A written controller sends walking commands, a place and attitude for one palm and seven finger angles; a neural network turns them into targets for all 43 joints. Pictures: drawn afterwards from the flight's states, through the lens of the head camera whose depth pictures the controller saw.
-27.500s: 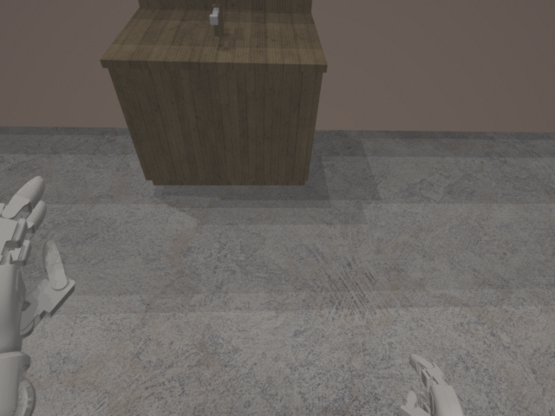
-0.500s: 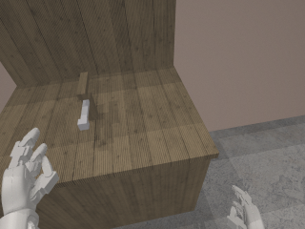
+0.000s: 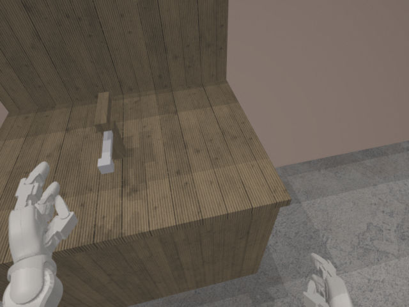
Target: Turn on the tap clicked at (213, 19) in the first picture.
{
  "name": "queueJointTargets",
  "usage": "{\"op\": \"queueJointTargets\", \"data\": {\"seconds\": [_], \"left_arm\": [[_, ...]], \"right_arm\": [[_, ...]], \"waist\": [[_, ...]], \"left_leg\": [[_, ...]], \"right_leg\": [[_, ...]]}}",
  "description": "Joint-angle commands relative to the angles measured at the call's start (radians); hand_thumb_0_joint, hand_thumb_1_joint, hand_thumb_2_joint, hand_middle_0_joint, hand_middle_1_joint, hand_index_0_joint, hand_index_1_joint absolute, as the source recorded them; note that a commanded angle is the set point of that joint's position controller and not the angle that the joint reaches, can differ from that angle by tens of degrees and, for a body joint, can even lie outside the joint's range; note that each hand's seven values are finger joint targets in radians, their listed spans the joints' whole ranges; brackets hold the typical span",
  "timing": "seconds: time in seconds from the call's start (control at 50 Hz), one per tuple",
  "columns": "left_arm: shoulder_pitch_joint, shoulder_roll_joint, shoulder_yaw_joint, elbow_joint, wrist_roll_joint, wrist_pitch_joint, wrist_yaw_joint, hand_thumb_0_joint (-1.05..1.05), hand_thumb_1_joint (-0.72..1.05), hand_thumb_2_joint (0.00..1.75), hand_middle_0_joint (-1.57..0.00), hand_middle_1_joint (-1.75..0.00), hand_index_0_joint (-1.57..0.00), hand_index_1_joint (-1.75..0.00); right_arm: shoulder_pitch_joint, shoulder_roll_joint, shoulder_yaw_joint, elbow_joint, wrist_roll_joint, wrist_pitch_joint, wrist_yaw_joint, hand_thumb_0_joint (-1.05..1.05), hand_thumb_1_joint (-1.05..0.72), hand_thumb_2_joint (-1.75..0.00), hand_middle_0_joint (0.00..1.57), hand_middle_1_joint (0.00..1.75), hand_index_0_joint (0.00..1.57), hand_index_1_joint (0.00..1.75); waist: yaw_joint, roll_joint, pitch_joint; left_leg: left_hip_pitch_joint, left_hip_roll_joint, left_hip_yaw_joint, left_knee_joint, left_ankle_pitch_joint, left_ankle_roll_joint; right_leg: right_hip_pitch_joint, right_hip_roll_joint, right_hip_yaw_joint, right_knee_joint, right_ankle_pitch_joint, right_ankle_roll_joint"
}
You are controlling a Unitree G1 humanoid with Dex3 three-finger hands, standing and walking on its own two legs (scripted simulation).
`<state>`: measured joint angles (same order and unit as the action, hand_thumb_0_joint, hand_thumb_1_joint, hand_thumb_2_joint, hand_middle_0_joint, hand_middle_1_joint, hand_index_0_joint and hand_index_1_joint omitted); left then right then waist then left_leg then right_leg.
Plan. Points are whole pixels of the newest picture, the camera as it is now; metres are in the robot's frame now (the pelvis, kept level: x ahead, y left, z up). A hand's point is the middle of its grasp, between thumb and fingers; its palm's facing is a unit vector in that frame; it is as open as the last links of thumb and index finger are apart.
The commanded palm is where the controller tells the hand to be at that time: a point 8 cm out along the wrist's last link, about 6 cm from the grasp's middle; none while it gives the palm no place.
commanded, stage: reach beside the lever's end, fingers flat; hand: left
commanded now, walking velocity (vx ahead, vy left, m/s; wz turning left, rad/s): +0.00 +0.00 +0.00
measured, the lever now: (106, 165) +0.39 +0.28 +0.05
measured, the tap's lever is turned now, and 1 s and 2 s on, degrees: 0 0 0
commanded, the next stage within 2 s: none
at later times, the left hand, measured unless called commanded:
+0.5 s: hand (71, 203) +0.26 +0.28 +0.09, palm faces +0.52 -0.85 -0.09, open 7.5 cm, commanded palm +0.22 +0.32 +0.09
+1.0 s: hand (76, 187) +0.31 +0.30 +0.07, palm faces +0.53 -0.84 -0.09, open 7.7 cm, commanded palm +0.27 +0.34 +0.06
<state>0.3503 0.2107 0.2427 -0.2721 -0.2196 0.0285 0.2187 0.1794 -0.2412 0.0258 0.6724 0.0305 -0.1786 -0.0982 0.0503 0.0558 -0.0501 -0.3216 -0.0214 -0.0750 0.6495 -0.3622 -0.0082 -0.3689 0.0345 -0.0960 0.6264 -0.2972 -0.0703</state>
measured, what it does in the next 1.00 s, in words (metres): stands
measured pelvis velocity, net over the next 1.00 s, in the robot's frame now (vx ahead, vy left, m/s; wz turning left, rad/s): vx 0.00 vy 0.02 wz -0.02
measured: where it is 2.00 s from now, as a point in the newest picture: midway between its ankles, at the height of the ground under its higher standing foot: outside the picture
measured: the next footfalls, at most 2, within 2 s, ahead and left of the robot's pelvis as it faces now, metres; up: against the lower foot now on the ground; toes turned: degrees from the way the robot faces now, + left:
none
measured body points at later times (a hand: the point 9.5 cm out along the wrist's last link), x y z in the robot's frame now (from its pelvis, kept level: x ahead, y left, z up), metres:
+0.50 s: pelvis +0.00 +0.02 +0.00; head +0.02 +0.01 +0.45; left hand +0.23 +0.32 +0.10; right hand +0.18 -0.21 -0.09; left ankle -0.01 +0.13 -0.72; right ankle +0.02 -0.07 -0.72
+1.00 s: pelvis +0.00 +0.02 -0.01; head +0.03 +0.02 +0.44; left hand +0.28 +0.34 +0.08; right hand +0.15 -0.23 -0.11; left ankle -0.01 +0.13 -0.72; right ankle +0.02 -0.07 -0.72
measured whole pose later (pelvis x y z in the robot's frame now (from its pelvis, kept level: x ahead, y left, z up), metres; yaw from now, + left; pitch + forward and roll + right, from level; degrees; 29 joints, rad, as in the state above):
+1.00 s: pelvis +0.00 +0.02 -0.01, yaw -1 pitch +7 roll -1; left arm -0.06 0.26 0.36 0.28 -0.18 -0.19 0.18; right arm 0.19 -0.25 0.01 0.70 0.01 -0.12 -0.09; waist 0.01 0.03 -0.06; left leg -0.47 -0.04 -0.05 0.72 -0.38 0.02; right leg -0.51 0.02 -0.08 0.68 -0.30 -0.04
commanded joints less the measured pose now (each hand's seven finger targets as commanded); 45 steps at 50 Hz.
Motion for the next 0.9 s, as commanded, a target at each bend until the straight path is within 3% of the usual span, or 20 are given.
{"op": "queueJointTargets", "data": {"seconds": [0.0, 0.06, 0.08, 0.16, 0.18, 0.2, 0.28, 0.34, 0.38, 0.4, 0.46, 0.54, 0.58, 0.64, 0.68, 0.74, 0.78, 0.8, 0.86, 0.88], "left_arm": [[-0.108, 0.147, 0.087, -0.188, 0.012, -0.081, 0.002, 0.00, 0.90, 0.90, -0.19, -0.29, -0.19, -0.29], [-0.142, 0.138, 0.062, -0.185, 0.020, -0.106, 0.003, 0.00, 0.90, 0.90, -0.19, -0.28, -0.19, -0.28], [-0.159, 0.163, 0.087, -0.187, 0.028, -0.115, 0.009, 0.00, 0.90, 0.90, -0.19, -0.28, -0.19, -0.28], [-0.186, 0.163, 0.092, -0.132, 0.028, -0.143, 0.012, 0.00, 0.90, 0.90, -0.19, -0.27, -0.19, -0.27], [-0.184, 0.180, 0.107, -0.124, 0.037, -0.146, 0.012, 0.00, 0.90, 0.90, -0.19, -0.26, -0.19, -0.26], [-0.224, 0.151, 0.072, -0.130, 0.036, -0.153, 0.009, 0.00, 0.90, 0.90, -0.19, -0.26, -0.19, -0.26], [-0.276, 0.171, 0.088, -0.071, 0.034, -0.155, 0.001, 0.00, 0.90, 0.90, -0.18, -0.25, -0.18, -0.25], [-0.281, 0.153, 0.079, -0.020, 0.025, -0.159, -0.011, 0.00, 0.90, 0.90, -0.18, -0.24, -0.18, -0.24], [-0.310, 0.193, 0.123, 0.013, 0.027, -0.163, -0.010, 0.00, 0.90, 0.90, -0.18, -0.24, -0.18, -0.24], [-0.325, 0.165, 0.092, 0.014, 0.029, -0.169, -0.013, 0.00, 0.90, 0.90, -0.18, -0.24, -0.18, -0.24], [-0.366, 0.190, 0.119, 0.065, 0.024, -0.179, -0.014, 0.00, 0.90, 0.90, -0.18, -0.23, -0.18, -0.23], [-0.392, 0.183, 0.111, 0.082, 0.036, -0.208, -0.011, 0.00, 0.90, 0.90, -0.17, -0.22, -0.17, -0.22], [-0.398, 0.228, 0.157, 0.105, 0.042, -0.220, -0.008, 0.00, 0.90, 0.90, -0.17, -0.21, -0.17, -0.21], [-0.448, 0.195, 0.120, 0.141, 0.040, -0.238, -0.016, 0.00, 0.90, 0.90, -0.17, -0.20, -0.17, -0.20], [-0.463, 0.230, 0.155, 0.180, 0.041, -0.245, -0.020, 0.00, 0.90, 0.90, -0.17, -0.20, -0.17, -0.20], [-0.539, 0.232, 0.151, 0.256, 0.032, -0.248, -0.029, 0.00, 0.90, 0.90, -0.16, -0.19, -0.16, -0.19], [-0.582, 0.271, 0.184, 0.275, 0.037, -0.256, -0.032, 0.00, 0.90, 0.90, -0.16, -0.19, -0.16, -0.19], [-0.615, 0.255, 0.159, 0.275, 0.040, -0.262, -0.034, 0.00, 0.90, 0.90, -0.16, -0.18, -0.16, -0.18], [-0.616, 0.253, 0.151, 0.291, 0.046, -0.283, -0.037, 0.00, 0.90, 0.90, -0.16, -0.18, -0.16, -0.18], [-0.606, 0.292, 0.198, 0.316, 0.049, -0.289, -0.032, 0.00, 0.90, 0.90, -0.16, -0.17, -0.16, -0.17]], "right_arm": [[-0.120, -0.107, -0.040, -0.161, -0.001, -0.050, -0.006, 0.00, -0.90, -0.90, 0.20, 0.30, 0.20, 0.30], [-0.118, -0.113, -0.042, -0.164, -0.006, -0.050, -0.004, 0.00, -0.90, -0.90, 0.20, 0.30, 0.20, 0.30], [-0.120, -0.111, -0.041, -0.158, -0.006, -0.050, -0.005, 0.00, -0.90, -0.90, 0.20, 0.30, 0.20, 0.30], [-0.114, -0.115, -0.045, -0.147, -0.011, -0.044, -0.003, 0.00, -0.90, -0.90, 0.20, 0.30, 0.20, 0.30], [-0.117, -0.113, -0.043, -0.143, -0.009, -0.040, -0.004, 0.00, -0.90, -0.90, 0.20, 0.30, 0.20, 0.30], [-0.117, -0.110, -0.041, -0.145, -0.010, -0.038, -0.002, 0.00, -0.90, -0.90, 0.20, 0.30, 0.20, 0.30], [-0.121, -0.118, -0.041, -0.137, -0.010, -0.031, -0.008, 0.00, -0.90, -0.90, 0.20, 0.30, 0.20, 0.30], [-0.115, -0.121, -0.044, -0.139, -0.011, -0.026, -0.006, 0.00, -0.90, -0.90, 0.20, 0.30, 0.20, 0.30], [-0.115, -0.122, -0.047, -0.131, -0.008, -0.021, -0.010, 0.00, -0.90, -0.90, 0.20, 0.30, 0.20, 0.30], [-0.113, -0.121, -0.048, -0.135, -0.011, -0.019, -0.008, 0.00, -0.90, -0.90, 0.20, 0.30, 0.20, 0.30], [-0.108, -0.127, -0.050, -0.130, -0.011, -0.013, -0.008, 0.00, -0.90, -0.90, 0.20, 0.30, 0.20, 0.30], [-0.101, -0.125, -0.054, -0.130, -0.016, -0.010, -0.002, 0.00, -0.90, -0.90, 0.20, 0.30, 0.20, 0.30], [-0.097, -0.128, -0.056, -0.122, -0.015, -0.006, -0.003, 0.00, -0.90, -0.90, 0.20, 0.30, 0.20, 0.30], [-0.094, -0.130, -0.057, -0.120, -0.017, -0.004, -0.001, 0.00, -0.90, -0.90, 0.20, 0.30, 0.20, 0.30], [-0.094, -0.133, -0.058, -0.113, -0.014, 0.001, -0.005, 0.00, -0.90, -0.90, 0.20, 0.30, 0.20, 0.30], [-0.092, -0.141, -0.056, -0.106, -0.011, 0.004, -0.010, 0.00, -0.90, -0.90, 0.20, 0.30, 0.20, 0.30], [-0.091, -0.140, -0.056, -0.100, -0.009, 0.008, -0.017, 0.00, -0.90, -0.90, 0.20, 0.30, 0.20, 0.30], [-0.084, -0.140, -0.055, -0.102, -0.012, 0.009, -0.017, 0.00, -0.90, -0.90, 0.20, 0.30, 0.20, 0.30], [-0.067, -0.144, -0.060, -0.101, -0.019, 0.004, -0.011, 0.00, -0.90, -0.90, 0.20, 0.30, 0.20, 0.30], [-0.058, -0.144, -0.063, -0.094, -0.019, 0.008, -0.010, 0.00, -0.90, -0.90, 0.20, 0.30, 0.20, 0.30]], "waist": [[0.005, -0.050, -0.124], [-0.003, -0.058, -0.120], [0.001, -0.029, -0.120], [-0.005, -0.044, -0.140], [-0.002, -0.008, -0.134], [-0.015, -0.005, -0.138], [-0.016, 0.005, -0.137], [-0.012, -0.024, -0.162], [-0.009, -0.025, -0.160], [-0.014, -0.019, -0.173], [-0.017, -0.053, -0.173], [-0.013, -0.005, -0.201], [-0.009, 0.015, -0.202], [-0.023, -0.008, -0.205], [-0.021, 0.000, -0.197], [-0.038, -0.043, -0.178], [-0.033, 0.000, -0.188], [-0.045, -0.003, -0.208], [-0.037, 0.028, -0.261], [-0.031, 0.025, -0.260]], "left_leg": [[-0.042, -0.004, 0.018, -0.085, 0.229, 0.036], [-0.039, -0.004, 0.017, -0.081, 0.226, 0.038], [-0.032, -0.004, 0.015, -0.085, 0.230, 0.035], [-0.042, -0.005, 0.015, -0.078, 0.240, 0.030], [-0.040, -0.006, 0.013, -0.084, 0.240, 0.026], [-0.030, -0.005, 0.010, -0.084, 0.246, 0.020], [-0.035, -0.005, 0.006, -0.086, 0.230, 0.018], [-0.044, -0.004, 0.007, -0.082, 0.250, 0.016], [-0.046, -0.003, 0.005, -0.086, 0.252, 0.010], [-0.037, -0.003, 0.009, -0.081, 0.264, 0.010], [-0.057, -0.002, 0.005, -0.075, 0.253, 0.010], [-0.042, -0.001, 0.008, -0.068, 0.284, 0.002], [-0.053, 0.000, 0.008, -0.064, 0.285, 0.000], [-0.063, -0.001, 0.006, -0.056, 0.282, 0.000], [-0.076, 0.000, 0.005, -0.057, 0.256, 0.001], [-0.111, -0.003, 0.007, -0.052, 0.187, 0.015], [-0.116, -0.005, 0.008, -0.053, 0.165, 0.017], [-0.108, -0.006, 0.007, -0.049, 0.177, 0.016], [-0.093, -0.006, 0.008, -0.032, 0.228, 0.010], [-0.097, -0.003, 0.006, -0.030, 0.238, 0.008]], "right_leg": [[0.146, -0.059, 0.071, -0.108, 0.184, 0.050], [0.129, -0.057, 0.069, -0.104, 0.177, 0.052], [0.124, -0.054, 0.065, -0.101, 0.172, 0.048], [0.130, -0.055, 0.068, -0.093, 0.185, 0.046], [0.123, -0.054, 0.064, -0.091, 0.176, 0.041], [0.114, -0.055, 0.059, -0.086, 0.176, 0.041], [0.100, -0.050, 0.058, -0.089, 0.153, 0.039], [0.114, -0.049, 0.055, -0.080, 0.179, 0.039], [0.113, -0.046, 0.053, -0.079, 0.178, 0.037], [0.110, -0.048, 0.054, -0.073, 0.189, 0.038], [0.099, -0.044, 0.055, -0.072, 0.182, 0.039], [0.096, -0.043, 0.052, -0.055, 0.202, 0.036], [0.095, -0.042, 0.055, -0.052, 0.203, 0.033], [0.081, -0.041, 0.055, -0.045, 0.204, 0.035], [0.069, -0.039, 0.055, -0.045, 0.177, 0.034], [0.044, -0.040, 0.061, -0.056, 0.125, 0.040], [0.045, -0.041, 0.067, -0.055, 0.104, 0.038], [0.044, -0.041, 0.065, -0.048, 0.117, 0.039], [0.053, -0.038, 0.064, -0.028, 0.165, 0.036], [0.057, -0.036, 0.063, -0.025, 0.174, 0.035]]}}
